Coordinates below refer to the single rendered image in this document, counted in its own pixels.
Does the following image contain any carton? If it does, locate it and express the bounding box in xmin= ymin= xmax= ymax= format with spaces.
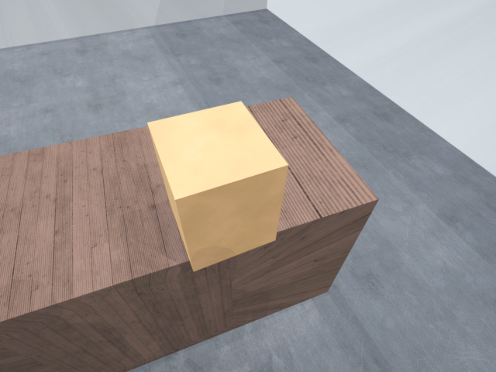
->
xmin=147 ymin=102 xmax=288 ymax=272

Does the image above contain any pedestal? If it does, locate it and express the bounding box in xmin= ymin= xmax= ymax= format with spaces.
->
xmin=0 ymin=97 xmax=379 ymax=372

